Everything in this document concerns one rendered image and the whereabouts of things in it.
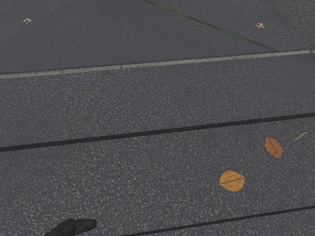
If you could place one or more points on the left robot hand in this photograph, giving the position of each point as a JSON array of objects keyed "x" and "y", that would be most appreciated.
[{"x": 72, "y": 227}]

